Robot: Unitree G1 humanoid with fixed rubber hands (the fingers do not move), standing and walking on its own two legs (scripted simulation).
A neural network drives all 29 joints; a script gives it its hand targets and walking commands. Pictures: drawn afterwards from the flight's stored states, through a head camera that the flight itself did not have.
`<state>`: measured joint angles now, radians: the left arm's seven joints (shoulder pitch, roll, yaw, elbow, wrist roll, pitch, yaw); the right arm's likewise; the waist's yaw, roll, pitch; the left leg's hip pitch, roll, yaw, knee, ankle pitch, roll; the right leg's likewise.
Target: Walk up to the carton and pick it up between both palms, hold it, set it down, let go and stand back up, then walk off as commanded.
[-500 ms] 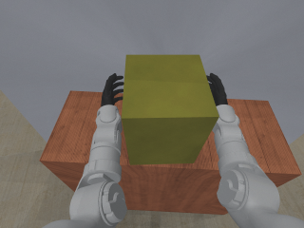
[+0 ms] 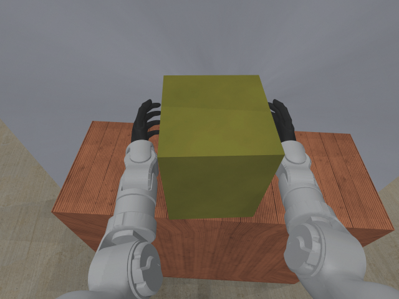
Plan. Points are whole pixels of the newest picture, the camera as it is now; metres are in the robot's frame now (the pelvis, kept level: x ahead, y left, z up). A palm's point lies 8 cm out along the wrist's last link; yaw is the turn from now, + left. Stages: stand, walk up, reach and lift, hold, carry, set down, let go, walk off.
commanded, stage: reach and lift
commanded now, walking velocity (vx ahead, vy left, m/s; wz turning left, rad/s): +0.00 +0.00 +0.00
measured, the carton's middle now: (211, 151) +0.41 +0.02 +0.05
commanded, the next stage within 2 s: none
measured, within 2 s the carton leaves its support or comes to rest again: leaves its support in 0.34 s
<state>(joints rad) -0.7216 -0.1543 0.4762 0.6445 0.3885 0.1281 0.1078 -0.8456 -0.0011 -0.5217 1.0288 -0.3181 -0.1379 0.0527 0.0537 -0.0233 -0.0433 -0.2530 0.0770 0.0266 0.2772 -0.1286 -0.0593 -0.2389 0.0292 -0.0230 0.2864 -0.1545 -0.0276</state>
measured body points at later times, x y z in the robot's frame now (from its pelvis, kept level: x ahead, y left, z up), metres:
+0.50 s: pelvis -0.02 +0.00 +0.00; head +0.01 +0.02 +0.45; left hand +0.40 +0.16 +0.12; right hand +0.42 -0.13 +0.12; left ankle +0.00 +0.16 -0.75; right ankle -0.01 -0.10 -0.75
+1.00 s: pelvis -0.02 +0.00 +0.00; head +0.00 +0.03 +0.45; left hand +0.40 +0.17 +0.13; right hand +0.42 -0.13 +0.12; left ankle +0.00 +0.15 -0.75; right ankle -0.01 -0.10 -0.75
